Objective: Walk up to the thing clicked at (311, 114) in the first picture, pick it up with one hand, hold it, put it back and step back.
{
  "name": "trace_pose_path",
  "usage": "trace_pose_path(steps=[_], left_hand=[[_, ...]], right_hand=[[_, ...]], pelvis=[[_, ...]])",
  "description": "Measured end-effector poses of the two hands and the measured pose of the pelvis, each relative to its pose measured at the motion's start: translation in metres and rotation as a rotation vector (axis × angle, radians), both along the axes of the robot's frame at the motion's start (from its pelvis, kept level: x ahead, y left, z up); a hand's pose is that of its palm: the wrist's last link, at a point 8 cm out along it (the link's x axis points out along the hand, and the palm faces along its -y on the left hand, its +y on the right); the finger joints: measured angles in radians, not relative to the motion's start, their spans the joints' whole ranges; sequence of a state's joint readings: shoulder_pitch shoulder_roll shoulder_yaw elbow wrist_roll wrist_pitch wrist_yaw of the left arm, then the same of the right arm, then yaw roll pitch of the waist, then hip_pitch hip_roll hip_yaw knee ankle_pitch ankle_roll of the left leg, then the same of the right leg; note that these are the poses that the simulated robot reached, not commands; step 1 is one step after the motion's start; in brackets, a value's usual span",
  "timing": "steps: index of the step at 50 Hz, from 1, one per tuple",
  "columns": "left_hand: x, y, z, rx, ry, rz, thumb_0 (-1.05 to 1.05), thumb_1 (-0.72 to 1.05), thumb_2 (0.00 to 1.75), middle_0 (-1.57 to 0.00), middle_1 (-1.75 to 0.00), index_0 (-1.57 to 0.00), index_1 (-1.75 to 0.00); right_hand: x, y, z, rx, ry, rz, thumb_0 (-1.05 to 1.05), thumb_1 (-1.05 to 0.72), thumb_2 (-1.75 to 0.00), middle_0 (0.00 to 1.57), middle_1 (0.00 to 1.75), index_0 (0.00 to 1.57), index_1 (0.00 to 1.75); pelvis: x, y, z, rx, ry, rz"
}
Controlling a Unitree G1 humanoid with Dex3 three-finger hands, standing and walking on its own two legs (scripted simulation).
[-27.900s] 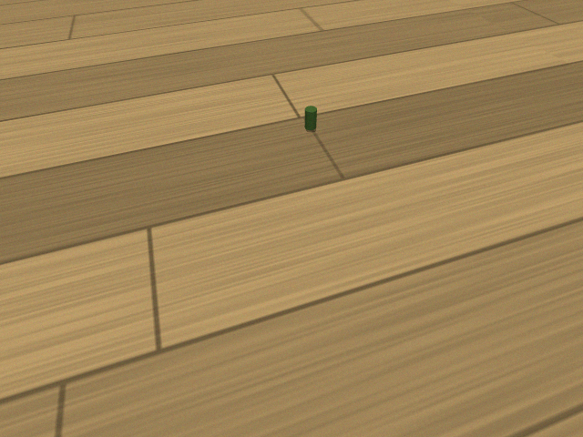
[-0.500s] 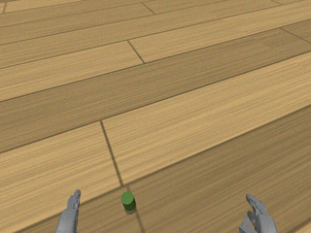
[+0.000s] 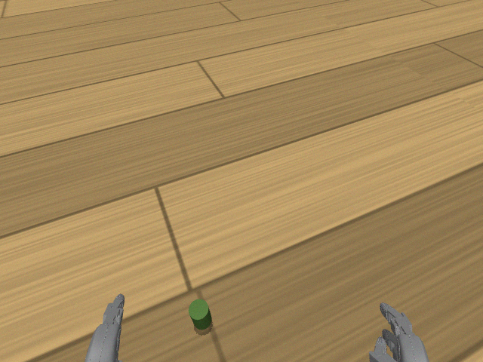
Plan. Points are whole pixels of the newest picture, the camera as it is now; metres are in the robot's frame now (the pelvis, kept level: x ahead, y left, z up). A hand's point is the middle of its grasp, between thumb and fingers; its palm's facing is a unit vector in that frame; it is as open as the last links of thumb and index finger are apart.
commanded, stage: stand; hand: left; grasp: from the side
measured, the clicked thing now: (200, 314) +0.41 +0.19 -0.66
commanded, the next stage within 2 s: none
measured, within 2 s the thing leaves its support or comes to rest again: neither
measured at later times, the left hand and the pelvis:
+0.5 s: hand out of the picture +0.15 +0.20 -0.09, palm faces -0.04 -0.94 -0.34, open 9.0 cm; pelvis -0.01 +0.00 +0.01, yaw +0 degrees
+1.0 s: hand out of the picture +0.03 +0.25 -0.11, palm faces -0.01 -0.94 -0.34, open 7.4 cm; pelvis -0.01 +0.00 +0.05, yaw +1 degrees
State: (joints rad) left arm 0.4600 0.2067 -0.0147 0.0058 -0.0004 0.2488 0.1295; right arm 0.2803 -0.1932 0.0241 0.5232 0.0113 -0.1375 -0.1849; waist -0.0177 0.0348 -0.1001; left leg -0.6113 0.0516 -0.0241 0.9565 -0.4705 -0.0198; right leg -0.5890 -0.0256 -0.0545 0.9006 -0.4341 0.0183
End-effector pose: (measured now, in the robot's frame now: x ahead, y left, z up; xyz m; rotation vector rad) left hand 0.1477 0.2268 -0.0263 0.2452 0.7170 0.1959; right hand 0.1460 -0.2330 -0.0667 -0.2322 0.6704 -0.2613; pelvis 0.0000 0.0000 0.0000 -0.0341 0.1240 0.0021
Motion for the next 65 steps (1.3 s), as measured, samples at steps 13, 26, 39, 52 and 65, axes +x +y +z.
trace_pose_path(steps=[13,26,39,52,65], left_hand=[[0.001,0.0,0.0,-0.001,0.001,0.003,-0.01,-0.22,0.37,-0.16,-0.22,-0.16,-0.21],[-0.013,0.024,-0.036,0.047,0.126,-0.098,0.0,0.64,0.84,-0.2,-0.3,-0.2,-0.29],[-0.093,0.062,-0.05,0.051,0.432,0.034,0.01,0.89,0.9,-0.2,-0.3,-0.2,-0.3],[-0.124,0.063,-0.041,0.033,0.536,0.076,0.01,0.9,0.9,-0.21,-0.3,-0.2,-0.3],[-0.125,0.066,-0.037,0.042,0.561,0.081,0.01,0.9,0.9,-0.21,-0.3,-0.2,-0.3]], right_hand=[[0.002,-0.002,0.0,-0.005,0.004,-0.001,0.01,-0.9,-0.9,0.2,0.3,0.21,0.3],[-0.016,-0.026,-0.017,-0.034,0.263,0.129,0.01,-0.9,-0.9,0.2,0.3,0.21,0.3],[-0.078,-0.055,-0.011,-0.021,0.494,0.023,0.01,-0.91,-0.9,0.2,0.3,0.21,0.3],[-0.1,-0.041,-0.011,0.035,0.565,0.019,0.01,-0.91,-0.9,0.2,0.3,0.21,0.3],[-0.108,-0.051,-0.008,0.032,0.593,-0.003,0.0,-0.91,-0.9,0.2,0.3,0.21,0.3]], pelvis=[[0.002,-0.001,0.0,0.0,-0.001,0.002],[-0.007,-0.003,0.009,0.033,-0.089,0.002],[-0.006,0.0,0.036,0.034,-0.157,0.009],[-0.013,0.002,0.053,0.038,-0.194,0.01],[-0.016,0.0,0.056,0.036,-0.189,0.006]])
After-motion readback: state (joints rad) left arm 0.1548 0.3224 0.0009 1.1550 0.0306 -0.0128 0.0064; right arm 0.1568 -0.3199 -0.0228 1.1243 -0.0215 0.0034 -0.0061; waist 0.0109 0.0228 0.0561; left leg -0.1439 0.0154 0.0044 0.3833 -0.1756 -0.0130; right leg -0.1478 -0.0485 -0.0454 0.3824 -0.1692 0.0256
